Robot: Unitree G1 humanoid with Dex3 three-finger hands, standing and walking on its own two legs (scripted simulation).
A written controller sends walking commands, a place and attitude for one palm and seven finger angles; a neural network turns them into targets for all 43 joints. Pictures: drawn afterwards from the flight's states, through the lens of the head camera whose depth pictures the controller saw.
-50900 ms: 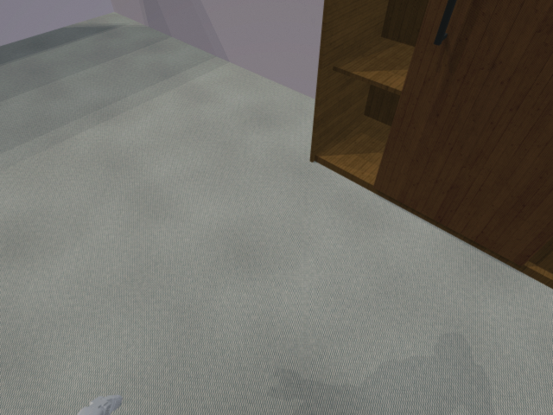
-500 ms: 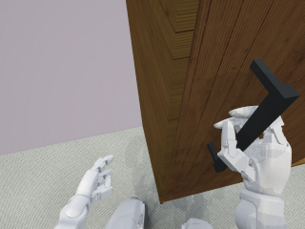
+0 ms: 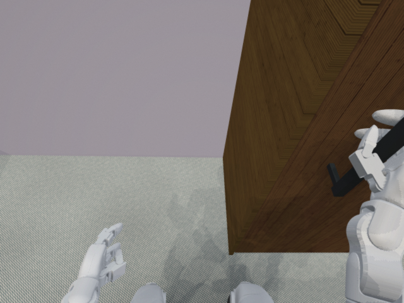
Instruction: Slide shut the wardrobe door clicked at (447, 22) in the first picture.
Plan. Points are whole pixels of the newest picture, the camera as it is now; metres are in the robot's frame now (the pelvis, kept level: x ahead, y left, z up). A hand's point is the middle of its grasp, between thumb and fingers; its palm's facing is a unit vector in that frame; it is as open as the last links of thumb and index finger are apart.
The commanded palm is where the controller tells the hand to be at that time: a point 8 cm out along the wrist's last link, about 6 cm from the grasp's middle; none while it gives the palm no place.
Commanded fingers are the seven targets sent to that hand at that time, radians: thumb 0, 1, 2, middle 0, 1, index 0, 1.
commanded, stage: step sideways, sliding the door along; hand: right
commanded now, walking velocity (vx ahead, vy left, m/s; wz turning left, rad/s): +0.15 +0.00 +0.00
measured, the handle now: (373, 142) +0.32 -0.26 +0.18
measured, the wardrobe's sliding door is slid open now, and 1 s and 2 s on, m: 0.00 0.00 0.00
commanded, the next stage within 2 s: none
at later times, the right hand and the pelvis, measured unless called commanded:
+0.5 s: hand (364, 156) +0.29 -0.23 +0.18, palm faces +0.36 +0.93 +0.00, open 5.1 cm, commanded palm +0.26 -0.14 +0.18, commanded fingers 0.00 -0.90 -0.90 0.45 1.40 0.45 1.40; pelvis -0.01 -0.06 +0.02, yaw -3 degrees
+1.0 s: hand (369, 165) +0.27 -0.24 +0.18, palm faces +0.05 +1.00 -0.01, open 5.6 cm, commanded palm +0.25 -0.24 +0.18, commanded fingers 0.00 -0.90 -0.90 0.45 1.40 0.45 1.40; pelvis -0.04 -0.14 +0.01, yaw +1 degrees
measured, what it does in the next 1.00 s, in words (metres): steps to the right: left foot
